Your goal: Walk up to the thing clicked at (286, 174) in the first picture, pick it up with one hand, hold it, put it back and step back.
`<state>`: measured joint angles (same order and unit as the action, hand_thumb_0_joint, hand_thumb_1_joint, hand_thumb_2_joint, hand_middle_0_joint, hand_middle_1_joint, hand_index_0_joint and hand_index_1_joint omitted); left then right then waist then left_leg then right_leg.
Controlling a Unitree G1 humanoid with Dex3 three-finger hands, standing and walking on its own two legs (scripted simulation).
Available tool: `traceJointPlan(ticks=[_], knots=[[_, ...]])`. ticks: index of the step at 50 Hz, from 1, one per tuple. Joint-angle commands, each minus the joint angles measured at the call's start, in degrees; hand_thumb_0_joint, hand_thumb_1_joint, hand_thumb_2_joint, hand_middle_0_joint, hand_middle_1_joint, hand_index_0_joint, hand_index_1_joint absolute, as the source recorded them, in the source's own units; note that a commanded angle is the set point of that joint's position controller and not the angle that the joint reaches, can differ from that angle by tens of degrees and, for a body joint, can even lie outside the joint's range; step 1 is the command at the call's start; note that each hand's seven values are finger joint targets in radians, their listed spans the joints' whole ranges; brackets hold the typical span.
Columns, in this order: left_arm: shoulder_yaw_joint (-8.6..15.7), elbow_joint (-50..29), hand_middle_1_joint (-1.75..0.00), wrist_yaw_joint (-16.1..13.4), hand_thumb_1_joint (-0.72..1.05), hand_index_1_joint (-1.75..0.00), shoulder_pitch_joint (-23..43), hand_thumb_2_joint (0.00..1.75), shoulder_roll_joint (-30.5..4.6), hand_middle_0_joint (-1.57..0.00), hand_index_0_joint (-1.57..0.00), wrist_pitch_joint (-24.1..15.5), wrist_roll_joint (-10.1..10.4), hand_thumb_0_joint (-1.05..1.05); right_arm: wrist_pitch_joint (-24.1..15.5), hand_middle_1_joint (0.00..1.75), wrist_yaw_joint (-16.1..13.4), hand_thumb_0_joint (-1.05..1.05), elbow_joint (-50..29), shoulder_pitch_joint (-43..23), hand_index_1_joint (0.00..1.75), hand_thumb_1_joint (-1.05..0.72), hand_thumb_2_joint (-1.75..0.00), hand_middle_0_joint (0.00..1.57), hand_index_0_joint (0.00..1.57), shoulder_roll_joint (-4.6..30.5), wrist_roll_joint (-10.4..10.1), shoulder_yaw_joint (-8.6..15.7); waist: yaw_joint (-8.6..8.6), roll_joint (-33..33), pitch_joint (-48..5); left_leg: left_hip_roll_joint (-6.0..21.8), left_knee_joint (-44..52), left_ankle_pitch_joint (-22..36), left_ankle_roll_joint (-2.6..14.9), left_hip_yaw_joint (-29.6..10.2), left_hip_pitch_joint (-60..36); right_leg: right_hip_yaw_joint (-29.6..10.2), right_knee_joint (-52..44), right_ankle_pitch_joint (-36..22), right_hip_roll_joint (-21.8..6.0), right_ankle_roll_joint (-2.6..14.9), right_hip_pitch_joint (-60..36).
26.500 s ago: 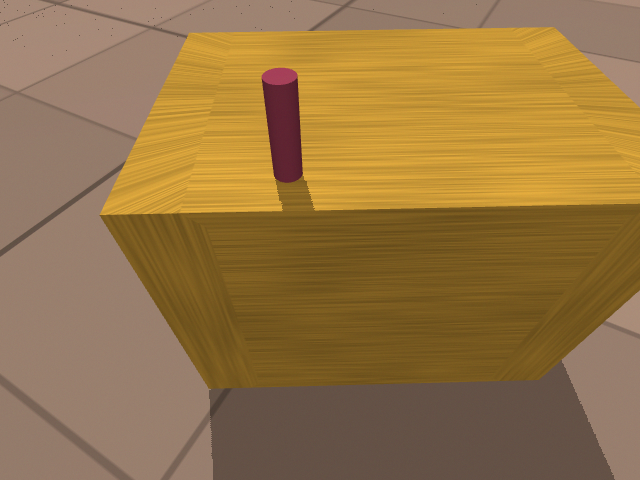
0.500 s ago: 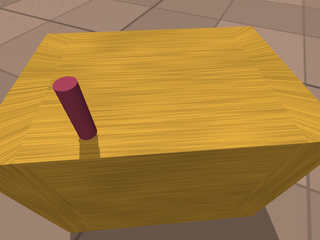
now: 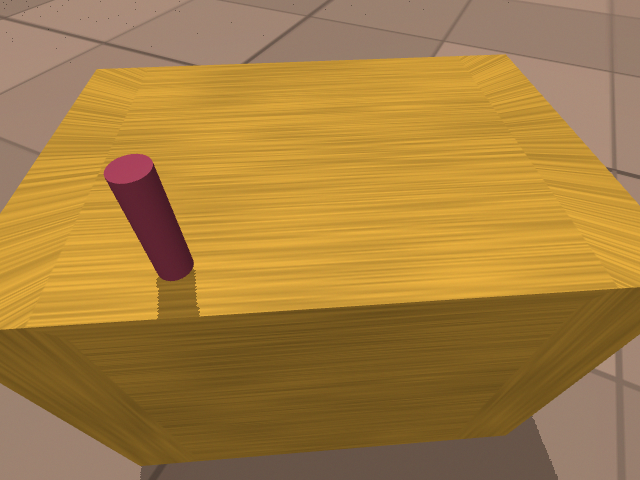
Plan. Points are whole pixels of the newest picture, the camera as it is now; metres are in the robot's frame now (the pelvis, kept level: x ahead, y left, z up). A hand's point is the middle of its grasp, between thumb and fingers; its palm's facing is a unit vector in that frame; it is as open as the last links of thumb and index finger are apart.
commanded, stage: stand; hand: left
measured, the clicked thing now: (155, 224) +0.40 +0.22 +0.11
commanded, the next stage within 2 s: none
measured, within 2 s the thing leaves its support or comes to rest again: neither
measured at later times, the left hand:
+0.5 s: hand out of the picture +0.07 +0.25 -0.16, palm faces -0.03 -0.94 -0.34, open 7.4 cm
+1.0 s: hand out of the picture +0.05 +0.25 -0.16, palm faces -0.03 -0.94 -0.34, open 7.4 cm
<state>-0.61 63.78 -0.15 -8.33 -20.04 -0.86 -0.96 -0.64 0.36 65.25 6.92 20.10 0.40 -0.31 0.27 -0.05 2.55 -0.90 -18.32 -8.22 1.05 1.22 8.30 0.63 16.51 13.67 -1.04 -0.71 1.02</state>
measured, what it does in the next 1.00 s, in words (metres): stands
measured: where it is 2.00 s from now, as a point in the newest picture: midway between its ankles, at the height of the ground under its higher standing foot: outside the picture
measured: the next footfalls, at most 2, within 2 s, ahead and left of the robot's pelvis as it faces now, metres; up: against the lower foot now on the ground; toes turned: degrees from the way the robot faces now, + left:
none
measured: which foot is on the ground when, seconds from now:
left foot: down 0.00-1.00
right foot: down 0.00-1.00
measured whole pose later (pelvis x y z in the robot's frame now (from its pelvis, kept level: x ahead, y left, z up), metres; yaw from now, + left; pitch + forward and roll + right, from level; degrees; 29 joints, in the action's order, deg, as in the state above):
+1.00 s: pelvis +0.00 +0.00 +0.00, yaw +0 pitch -2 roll +0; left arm -0.1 63.8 0.0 -9.0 -20.0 -0.7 -0.9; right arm -0.6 0.2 65.2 6.9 19.9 0.3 -0.3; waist 0.0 -0.2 3.1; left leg -1.0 -18.5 -8.2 1.1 0.8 8.2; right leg 1.1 16.2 13.6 -1.1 -0.7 0.5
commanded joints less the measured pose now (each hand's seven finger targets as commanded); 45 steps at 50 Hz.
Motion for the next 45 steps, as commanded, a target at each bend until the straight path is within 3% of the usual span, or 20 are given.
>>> traceJointPlan(ticks=[1,6,10,15,19,27,31,37,45], knots=[[2.55,-3.31,-0.30,-0.88,0.90,-0.30,1.35,0.90,-12.36,-0.20,-0.20,-0.99,0.06,0.00,-1.25,0.30,-0.88,0.00,-3.55,-2.24,0.30,-0.90,-0.90,0.20,0.20,12.12,0.09,2.22,0.24,-0.45,-3.30,8.13,1.34,9.45,0.67,-7.36,-4.66,-5.16,-3.26,-9.81,-7.03,1.77,4.67],[2.48,-3.41,-0.30,-0.95,0.90,-0.30,1.44,0.90,-12.30,-0.20,-0.20,-0.96,0.26,0.00,-1.25,0.30,-0.97,0.00,-3.46,-1.93,0.30,-0.90,-0.90,0.20,0.20,12.02,0.14,2.22,0.28,-0.25,-4.34,8.39,0.68,12.93,0.70,-7.22,-4.56,-5.03,-2.82,-12.30,-7.17,1.66,3.20],[2.55,-3.20,-0.30,-0.91,0.90,-0.30,1.36,0.90,-12.38,-0.20,-0.20,-0.74,0.09,0.00,-1.11,0.30,-1.02,0.00,-3.43,-2.33,0.30,-0.90,-0.90,0.20,0.20,12.00,0.02,2.16,0.13,-0.17,-3.37,8.14,1.47,9.19,0.46,-7.47,-4.04,-4.81,-3.18,-8.75,-6.87,1.77,4.19],[2.54,-3.21,-0.30,-0.84,0.90,-0.30,1.11,0.90,-12.13,-0.20,-0.20,-0.88,0.18,0.00,-1.22,0.30,-1.00,0.00,-3.46,-1.96,0.30,-0.90,-0.90,0.20,0.20,11.91,0.04,2.05,0.18,-0.04,-3.32,8.14,1.27,10.67,0.60,-7.29,-4.09,-4.89,-3.23,-10.40,-7.07,1.74,3.68],[2.65,-3.42,-0.30,-0.94,0.90,-0.30,1.46,0.90,-12.15,-0.20,-0.20,-0.88,0.31,0.00,-1.30,0.30,-1.08,0.00,-3.59,-1.98,0.30,-0.90,-0.90,0.20,0.20,12.14,0.07,2.20,-0.05,-0.41,-4.89,8.64,0.30,15.10,0.85,-7.29,-5.03,-4.65,-2.42,-13.51,-7.32,1.71,2.23],[2.90,-3.30,-0.30,-0.90,0.90,-0.30,1.27,0.90,-12.27,-0.20,-0.20,-0.69,0.18,0.00,-1.27,0.30,-1.18,0.00,-3.58,-1.67,0.30,-0.90,-0.90,0.20,0.20,12.22,-0.02,2.22,0.01,-0.01,-3.61,8.24,1.33,11.96,0.67,-7.60,-4.23,-4.50,-2.91,-10.24,-7.03,1.69,2.67],[2.82,-3.41,-0.30,-0.83,0.90,-0.30,1.19,0.90,-12.16,-0.20,-0.20,-0.67,0.10,0.00,-1.39,0.30,-1.19,0.00,-3.80,-2.26,0.30,-0.90,-0.90,0.20,0.20,12.06,0.05,2.24,-0.13,-0.21,-3.83,8.42,0.78,13.80,0.75,-7.45,-4.93,-4.35,-2.77,-11.51,-7.14,1.81,2.92],[2.84,-3.39,-0.30,-0.78,0.90,-0.30,0.99,0.90,-11.93,-0.20,-0.20,-0.64,0.05,0.00,-1.24,0.30,-1.12,0.00,-3.65,-2.47,0.30,-0.90,-0.90,0.20,0.20,12.35,0.05,2.40,-0.08,-0.31,-2.56,8.20,1.88,8.39,0.77,-7.99,-3.93,-4.38,-3.46,-6.93,-6.84,1.81,4.40],[2.85,-3.36,-0.30,-0.73,0.90,-0.30,0.83,0.90,-12.04,-0.20,-0.20,-0.78,0.13,0.00,-1.24,0.30,-1.01,0.00,-3.45,-2.25,0.30,-0.90,-0.90,0.20,0.20,12.10,-0.01,2.36,0.09,-0.05,-3.13,8.01,1.51,9.10,0.68,-7.78,-4.03,-4.76,-3.74,-8.10,-7.07,1.86,3.85]])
